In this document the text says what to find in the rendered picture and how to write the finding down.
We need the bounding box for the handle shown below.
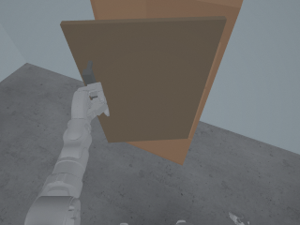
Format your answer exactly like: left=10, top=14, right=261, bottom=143
left=82, top=60, right=98, bottom=100

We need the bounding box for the cupboard door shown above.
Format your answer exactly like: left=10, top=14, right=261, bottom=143
left=60, top=16, right=227, bottom=143

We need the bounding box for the left robot upper arm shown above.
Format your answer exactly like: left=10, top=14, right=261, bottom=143
left=26, top=196, right=81, bottom=225

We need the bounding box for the robot right hand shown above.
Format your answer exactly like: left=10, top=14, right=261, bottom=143
left=229, top=211, right=249, bottom=225

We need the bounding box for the robot left hand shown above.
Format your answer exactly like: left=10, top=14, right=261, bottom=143
left=71, top=82, right=110, bottom=124

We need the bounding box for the robot left forearm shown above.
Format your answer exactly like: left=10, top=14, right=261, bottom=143
left=24, top=118, right=92, bottom=225

